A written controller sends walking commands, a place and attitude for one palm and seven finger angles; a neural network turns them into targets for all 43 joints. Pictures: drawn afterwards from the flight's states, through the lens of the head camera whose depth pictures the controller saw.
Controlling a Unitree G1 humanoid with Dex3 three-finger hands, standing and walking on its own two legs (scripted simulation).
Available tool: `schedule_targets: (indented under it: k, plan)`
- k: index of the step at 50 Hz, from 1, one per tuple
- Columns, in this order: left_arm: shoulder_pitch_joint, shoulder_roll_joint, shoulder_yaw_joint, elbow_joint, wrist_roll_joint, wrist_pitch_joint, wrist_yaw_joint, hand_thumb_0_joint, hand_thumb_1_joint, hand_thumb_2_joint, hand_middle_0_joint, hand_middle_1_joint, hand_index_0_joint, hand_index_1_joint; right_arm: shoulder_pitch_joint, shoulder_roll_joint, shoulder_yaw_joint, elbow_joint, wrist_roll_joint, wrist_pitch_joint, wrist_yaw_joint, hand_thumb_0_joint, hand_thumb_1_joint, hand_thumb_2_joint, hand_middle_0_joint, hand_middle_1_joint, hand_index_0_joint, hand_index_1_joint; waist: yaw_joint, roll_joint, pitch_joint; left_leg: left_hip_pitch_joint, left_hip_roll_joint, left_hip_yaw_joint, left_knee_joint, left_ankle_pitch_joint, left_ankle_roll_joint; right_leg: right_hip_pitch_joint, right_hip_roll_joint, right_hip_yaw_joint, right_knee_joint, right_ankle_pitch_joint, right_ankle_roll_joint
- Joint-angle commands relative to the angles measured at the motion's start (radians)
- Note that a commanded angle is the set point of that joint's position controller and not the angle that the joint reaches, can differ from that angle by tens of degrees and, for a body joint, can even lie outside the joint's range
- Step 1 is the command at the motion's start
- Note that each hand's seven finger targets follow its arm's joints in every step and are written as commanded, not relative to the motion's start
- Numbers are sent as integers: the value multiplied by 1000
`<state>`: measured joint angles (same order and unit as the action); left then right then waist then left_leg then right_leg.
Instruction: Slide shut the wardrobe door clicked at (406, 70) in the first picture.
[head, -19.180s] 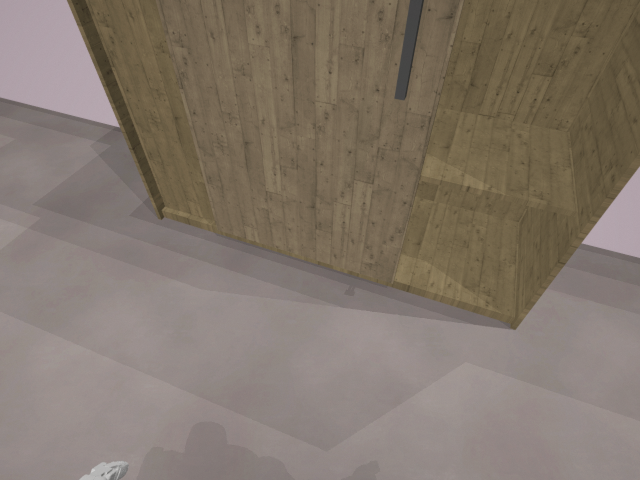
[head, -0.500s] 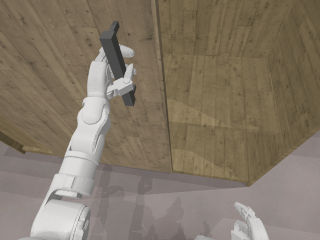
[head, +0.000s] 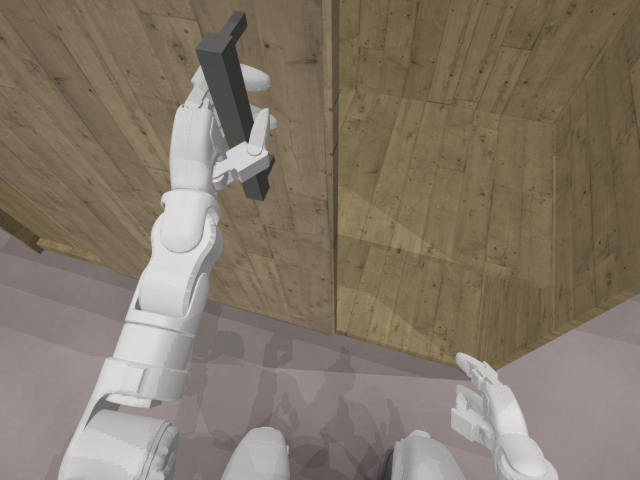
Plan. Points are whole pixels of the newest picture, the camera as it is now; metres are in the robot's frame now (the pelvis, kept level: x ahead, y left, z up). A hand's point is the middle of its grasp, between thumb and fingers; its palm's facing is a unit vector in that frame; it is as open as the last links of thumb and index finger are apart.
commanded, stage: step sideways, sliding the door along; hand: left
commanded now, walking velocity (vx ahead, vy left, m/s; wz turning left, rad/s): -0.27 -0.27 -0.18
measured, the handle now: (248, 119) +0.44 +0.17 +0.16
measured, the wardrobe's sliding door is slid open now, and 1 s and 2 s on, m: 0.41 0.15 0.00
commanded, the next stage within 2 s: stop walking and hold the door there in 1.88 s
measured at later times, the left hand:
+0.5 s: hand (356, 166) +0.39 +0.04 +0.16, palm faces +0.29 -0.95 -0.10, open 6.3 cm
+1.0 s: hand (530, 212) +0.36 -0.12 +0.16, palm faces +0.07 -1.00 -0.06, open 6.3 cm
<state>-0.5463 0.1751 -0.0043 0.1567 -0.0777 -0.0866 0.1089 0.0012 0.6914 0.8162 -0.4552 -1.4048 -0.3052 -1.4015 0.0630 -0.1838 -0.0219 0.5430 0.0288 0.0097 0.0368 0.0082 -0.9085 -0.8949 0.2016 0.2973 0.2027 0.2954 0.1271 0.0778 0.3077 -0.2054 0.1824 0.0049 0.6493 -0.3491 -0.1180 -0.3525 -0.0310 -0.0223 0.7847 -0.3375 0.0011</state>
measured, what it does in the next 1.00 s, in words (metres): steps to the right: right foot, then left foot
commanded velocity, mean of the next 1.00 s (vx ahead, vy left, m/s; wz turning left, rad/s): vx -0.28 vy -0.26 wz -0.21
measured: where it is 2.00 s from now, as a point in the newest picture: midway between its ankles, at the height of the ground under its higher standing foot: outside the picture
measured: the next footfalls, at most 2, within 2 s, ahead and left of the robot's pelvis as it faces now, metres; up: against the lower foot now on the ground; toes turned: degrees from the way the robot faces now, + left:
right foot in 0.04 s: +0.08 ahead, -0.25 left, +0.00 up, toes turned -2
left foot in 0.58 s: +0.03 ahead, -0.01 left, +0.00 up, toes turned +9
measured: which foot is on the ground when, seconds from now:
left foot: down 0.00-0.44, up 0.46-0.56, down 0.58-1.00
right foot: up 0.00-0.02, down 0.04-1.00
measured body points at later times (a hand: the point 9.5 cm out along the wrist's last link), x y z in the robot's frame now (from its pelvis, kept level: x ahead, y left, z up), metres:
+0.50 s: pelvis +0.03 -0.13 +0.00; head +0.13 -0.15 +0.44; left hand +0.37 +0.09 +0.17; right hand +0.25 -0.33 -0.11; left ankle +0.00 +0.09 -0.70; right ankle +0.06 -0.21 -0.72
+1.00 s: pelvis +0.01 -0.22 +0.00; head +0.09 -0.23 +0.44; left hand +0.35 -0.06 +0.17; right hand +0.23 -0.43 -0.09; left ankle -0.01 -0.01 -0.72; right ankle +0.04 -0.25 -0.72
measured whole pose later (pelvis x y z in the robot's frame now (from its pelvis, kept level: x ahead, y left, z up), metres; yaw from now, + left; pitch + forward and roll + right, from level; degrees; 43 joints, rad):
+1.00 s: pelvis +0.01 -0.22 +0.00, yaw -1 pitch +0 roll +2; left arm -0.22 0.12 -0.04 -0.14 -0.05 -0.13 0.15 0.02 0.76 0.79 -0.46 -1.41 -0.19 -1.37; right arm 0.04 -0.20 -0.06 0.56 0.00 -0.08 0.04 0.01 -0.91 -0.89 0.20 0.30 0.20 0.30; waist 0.05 0.01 0.20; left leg -0.20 0.16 0.13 0.51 -0.28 -0.12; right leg -0.37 0.07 -0.04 0.65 -0.29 -0.04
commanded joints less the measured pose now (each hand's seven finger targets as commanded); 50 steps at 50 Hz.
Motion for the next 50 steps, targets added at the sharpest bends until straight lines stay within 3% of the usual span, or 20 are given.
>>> schedule_targets:
  k: [1,3,5,7,9,11,12,17,20,22,25,27,29,32,36,38,40,45,48,50]
  plan:
    - [-411,-85,-221,-393,54,-132,-86,0,900,900,-450,-1400,-450,-1400,-35,-135,-40,-127,15,-59,-21,0,-900,-900,200,300,200,300,-188,142,-581,302,119,29,57,837,151,182,25,-56,-281,312,1]
    - [-342,-40,-183,-407,68,-134,-70,0,900,900,-450,-1400,-450,-1400,-13,-105,-42,-112,25,-63,-33,0,-900,-900,200,300,200,300,-186,-138,-639,148,-8,59,219,576,112,370,-93,58,-347,907,-51]
    - [-271,-33,-167,-442,67,-130,-65,0,900,900,-450,-1400,-450,-1400,-48,-80,-40,-117,22,-82,-51,0,-900,-900,200,300,200,300,-145,-424,-634,-114,-117,-6,321,-170,91,472,-214,218,-262,1273,-145]
    - [-240,-73,-196,-537,54,-139,-45,0,900,900,-450,-1400,-450,-1400,-47,-69,-15,-86,8,-113,-58,0,-900,-900,200,300,200,300,-166,-232,-629,-120,-84,4,47,-93,100,486,-216,169,-198,1248,-133]
    - [-246,-63,-202,-613,34,-157,-34,0,900,900,-450,-1400,-450,-1400,-53,-94,-39,-84,4,-113,-61,0,-900,-900,200,300,200,300,-176,-154,-691,183,31,19,-187,490,123,313,-140,68,-79,999,-48]
    - [-203,-96,-237,-600,29,-158,-55,0,900,900,-450,-1400,-450,-1400,-26,-162,-72,-127,-3,-92,-18,0,-900,-900,200,300,200,300,-156,118,-692,483,308,-174,-188,1227,276,-46,-17,38,119,-30,14]
    - [-251,-118,-230,-629,53,-174,-57,0,900,900,-450,-1400,-450,-1400,-46,-144,-75,-135,-21,-102,-3,0,-900,-900,200,300,200,300,-153,196,-650,462,322,-143,-157,1234,303,-105,-3,67,163,-175,3]
    - [-225,-75,-209,-581,73,-189,-53,0,900,900,-450,-1400,-450,-1400,-47,-136,-64,-136,-5,-136,10,0,-900,-900,200,300,200,300,-162,200,-561,364,209,59,-52,1042,178,66,18,-12,-145,63,-13]
    - [-214,-11,-168,-620,77,-200,-59,0,900,900,-450,-1400,-450,-1400,-56,-118,-53,-139,21,-140,-2,0,-900,-900,200,300,200,300,-160,17,-604,237,93,113,103,752,163,265,-18,-14,-332,553,-6]
    - [-104,28,-125,-572,71,-187,-51,0,900,900,-450,-1400,-450,-1400,-43,-116,-74,-123,21,-145,-19,0,-900,-900,200,300,200,300,-160,-299,-635,-21,-71,89,231,9,69,373,-175,248,-275,1123,-115]
    - [-85,-19,-167,-729,52,-198,-32,0,900,900,-450,-1400,-450,-1400,-49,-74,-36,-90,-2,-177,-34,0,-900,-900,200,300,200,300,-153,-231,-657,-114,-72,32,31,-133,90,443,-205,247,-207,1228,-131]
    - [-83,-22,-180,-768,45,-213,-14,0,900,900,-450,-1400,-450,-1400,-59,-90,-45,-79,-11,-168,-33,0,-900,-900,200,300,200,300,-172,-139,-704,133,14,60,-189,323,106,330,-144,140,-126,1023,-72]
    - [-73,-58,-214,-746,39,-218,-44,0,900,900,-450,-1400,-450,-1400,-44,-148,-79,-111,-16,-150,-5,0,-900,-900,200,300,200,300,-165,19,-740,384,279,-92,-187,1007,239,78,-27,64,-7,275,6]
    - [-78,-105,-246,-691,74,-209,-54,0,900,900,-450,-1400,-450,-1400,-73,-118,-61,-140,-30,-144,18,0,-900,-900,200,300,200,300,-145,272,-587,320,303,7,-138,1069,245,20,-15,63,0,-80,-17]
    - [-124,-69,-249,-671,89,-196,-58,0,900,900,-450,-1400,-450,-1400,-69,-127,-55,-142,8,-137,9,0,-900,-900,200,300,200,300,-160,58,-561,253,168,106,46,826,176,171,0,-7,-268,336,-7]
    - [-97,-46,-229,-645,78,-187,-61,0,900,900,-450,-1400,-450,-1400,-61,-107,-69,-138,18,-134,-2,0,-900,-900,200,300,200,300,-168,-240,-625,77,-7,117,185,232,89,301,-134,251,-319,957,-86]
    - [-36,-72,-253,-674,68,-189,-53,0,900,900,-450,-1400,-450,-1400,-54,-75,-51,-127,5,-151,-14,0,-900,-900,200,300,200,300,-143,-268,-635,-107,-84,39,229,-212,96,396,-224,332,-268,1281,-118]
    - [-61,-88,-286,-778,56,-224,-40,0,900,900,-450,-1400,-450,-1400,-69,-99,-58,-97,-19,-157,-17,0,-900,-900,200,300,200,300,-171,-200,-738,197,56,53,-162,440,134,318,-117,187,-159,1038,-46]
    - [-65,-69,-242,-715,72,-224,-58,0,900,900,-450,-1400,-450,-1400,-68,-127,-72,-125,-34,-135,6,0,-900,-900,200,300,200,300,-167,139,-671,366,310,-39,-178,1041,257,36,-14,83,-60,113,11]
    - [-93,-55,-215,-643,90,-215,-63,0,900,900,-450,-1400,-450,-1400,-77,-110,-62,-125,-37,-126,10,0,-900,-900,200,300,200,300,-151,241,-610,285,303,29,-111,1020,230,72,-3,67,-105,-20,-25]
